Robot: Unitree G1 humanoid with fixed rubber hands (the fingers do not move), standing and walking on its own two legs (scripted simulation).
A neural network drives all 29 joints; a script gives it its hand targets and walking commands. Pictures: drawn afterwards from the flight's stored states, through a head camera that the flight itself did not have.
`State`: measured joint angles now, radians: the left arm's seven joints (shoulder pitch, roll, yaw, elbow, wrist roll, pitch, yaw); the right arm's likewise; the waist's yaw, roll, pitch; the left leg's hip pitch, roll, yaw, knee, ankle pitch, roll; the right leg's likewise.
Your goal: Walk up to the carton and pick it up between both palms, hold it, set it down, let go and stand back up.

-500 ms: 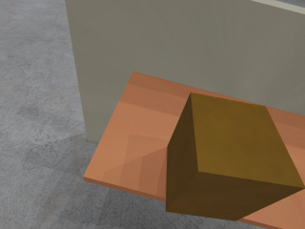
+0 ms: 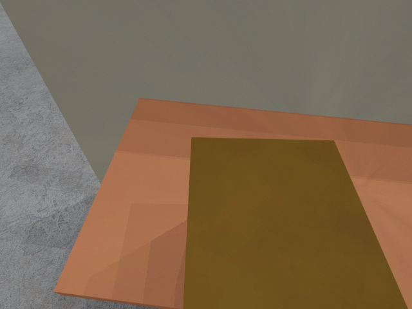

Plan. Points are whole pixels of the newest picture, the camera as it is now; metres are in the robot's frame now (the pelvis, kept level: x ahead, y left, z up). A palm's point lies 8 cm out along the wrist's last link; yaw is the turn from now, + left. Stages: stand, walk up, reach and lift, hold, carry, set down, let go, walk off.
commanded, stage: walk up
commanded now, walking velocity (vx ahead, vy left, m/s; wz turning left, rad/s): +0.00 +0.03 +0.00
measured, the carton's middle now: (255, 245) +0.21 -0.09 +0.09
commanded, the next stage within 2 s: none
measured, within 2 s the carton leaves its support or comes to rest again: neither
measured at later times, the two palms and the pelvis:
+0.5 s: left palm out of the picture -0.03 +0.28 -0.08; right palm out of the picture +0.01 -0.26 -0.14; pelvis -0.04 +0.00 +0.02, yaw +2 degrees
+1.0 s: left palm out of the picture -0.12 +0.31 -0.13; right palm out of the picture -0.11 -0.14 -0.10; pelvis -0.06 +0.07 +0.03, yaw +1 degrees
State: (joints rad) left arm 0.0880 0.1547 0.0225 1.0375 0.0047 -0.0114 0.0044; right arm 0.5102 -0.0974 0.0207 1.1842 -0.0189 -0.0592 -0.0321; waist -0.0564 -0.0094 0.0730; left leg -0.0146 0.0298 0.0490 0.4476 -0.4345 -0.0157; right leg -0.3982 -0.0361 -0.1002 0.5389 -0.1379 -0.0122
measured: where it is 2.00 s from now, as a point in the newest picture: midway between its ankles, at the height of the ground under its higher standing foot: outside the picture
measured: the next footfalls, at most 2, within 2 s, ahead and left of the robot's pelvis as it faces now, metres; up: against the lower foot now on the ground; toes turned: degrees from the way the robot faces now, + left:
left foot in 0.64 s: -0.08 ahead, +0.14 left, +0.00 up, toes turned +4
right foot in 1.34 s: +0.14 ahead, -0.11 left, +0.00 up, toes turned -5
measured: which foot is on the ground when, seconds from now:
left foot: down 0.00-0.00, up 0.02-0.62, down 0.64-1.00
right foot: down 0.00-0.64, up 0.66-1.00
